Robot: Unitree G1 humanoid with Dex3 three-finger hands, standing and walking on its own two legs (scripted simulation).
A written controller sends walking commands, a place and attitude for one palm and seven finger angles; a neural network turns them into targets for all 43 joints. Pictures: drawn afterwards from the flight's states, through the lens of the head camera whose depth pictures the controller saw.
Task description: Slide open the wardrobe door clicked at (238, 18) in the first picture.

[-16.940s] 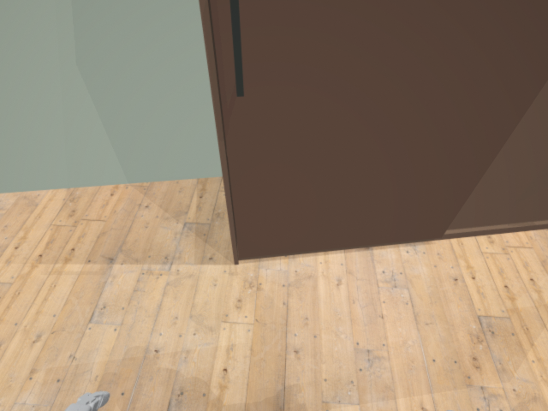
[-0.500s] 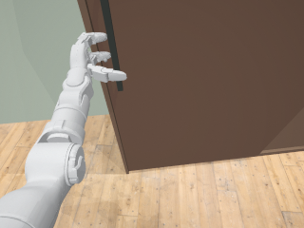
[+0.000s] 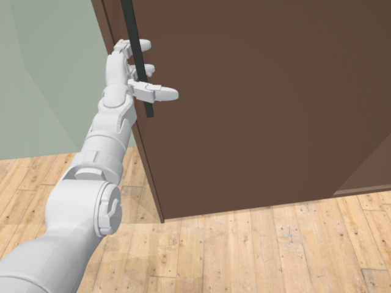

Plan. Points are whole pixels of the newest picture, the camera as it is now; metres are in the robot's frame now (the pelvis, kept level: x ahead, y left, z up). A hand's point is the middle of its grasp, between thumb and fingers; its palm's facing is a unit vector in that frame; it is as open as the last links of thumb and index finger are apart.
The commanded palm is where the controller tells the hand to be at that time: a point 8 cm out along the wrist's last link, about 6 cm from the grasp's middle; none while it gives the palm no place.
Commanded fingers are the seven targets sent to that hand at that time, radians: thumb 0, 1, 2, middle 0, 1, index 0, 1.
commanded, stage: slide the fingers in behind the handle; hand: left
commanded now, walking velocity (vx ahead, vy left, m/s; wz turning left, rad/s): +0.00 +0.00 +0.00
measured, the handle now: (137, 49) +0.54 +0.11 +0.23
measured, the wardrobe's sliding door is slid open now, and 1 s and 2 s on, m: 0.00 0.00 0.00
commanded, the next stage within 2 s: grip the handle and tug to test in 0.94 s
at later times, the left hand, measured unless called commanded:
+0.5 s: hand (150, 76) +0.48 +0.08 +0.21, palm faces +0.09 -1.00 +0.00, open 14.1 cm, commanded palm +0.45 +0.13 +0.20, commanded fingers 0.00 -0.50 0.30 -0.30 -1.20 -0.30 -1.20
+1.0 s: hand (153, 74) +0.49 +0.08 +0.20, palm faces +0.09 -1.00 +0.00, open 14.0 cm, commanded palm +0.46 +0.12 +0.20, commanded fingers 0.00 -0.50 0.30 -0.30 -1.20 -0.30 -1.20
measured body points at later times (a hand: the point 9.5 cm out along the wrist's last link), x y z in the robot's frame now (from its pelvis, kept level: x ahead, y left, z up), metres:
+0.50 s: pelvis -0.01 +0.00 +0.00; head +0.01 -0.01 +0.45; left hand +0.47 +0.14 +0.21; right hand +0.07 -0.25 -0.12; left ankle -0.02 +0.12 -0.74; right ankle -0.01 -0.11 -0.74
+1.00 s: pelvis -0.01 +0.01 +0.00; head +0.02 +0.00 +0.45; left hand +0.48 +0.13 +0.21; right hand +0.03 -0.24 -0.13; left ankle -0.02 +0.12 -0.74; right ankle -0.01 -0.11 -0.74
